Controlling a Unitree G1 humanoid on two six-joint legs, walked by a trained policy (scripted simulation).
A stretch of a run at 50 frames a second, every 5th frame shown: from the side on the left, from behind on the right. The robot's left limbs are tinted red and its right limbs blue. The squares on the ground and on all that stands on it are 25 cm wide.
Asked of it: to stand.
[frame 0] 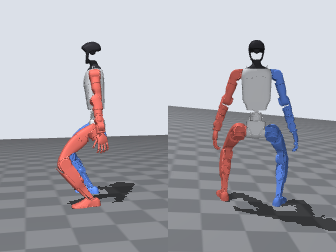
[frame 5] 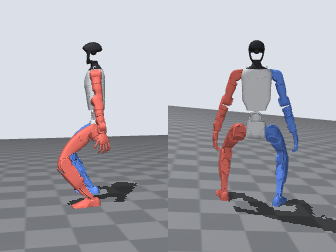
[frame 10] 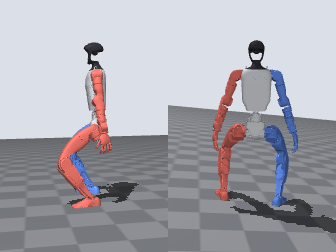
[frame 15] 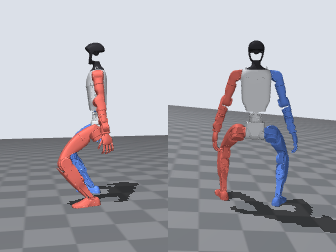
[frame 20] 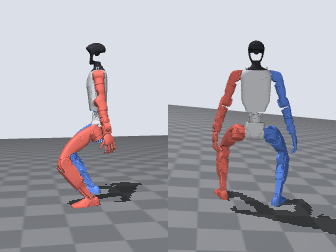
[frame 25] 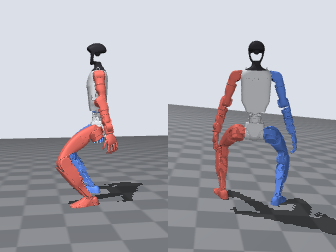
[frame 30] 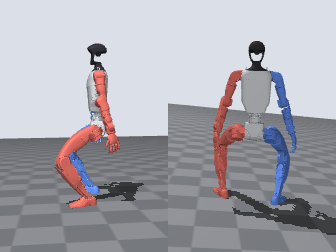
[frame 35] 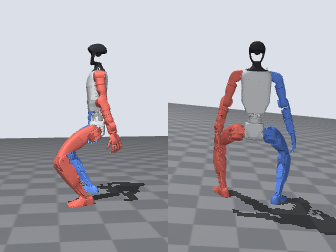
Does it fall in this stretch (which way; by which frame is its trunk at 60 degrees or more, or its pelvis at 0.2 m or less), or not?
no
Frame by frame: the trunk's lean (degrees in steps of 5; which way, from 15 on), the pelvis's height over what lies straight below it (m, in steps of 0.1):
0: 5, 0.6
5: 5, 0.6
10: 5, 0.6
15: 5, 0.6
20: 0, 0.6
25: 0, 0.6
30: 0, 0.6
35: 0, 0.6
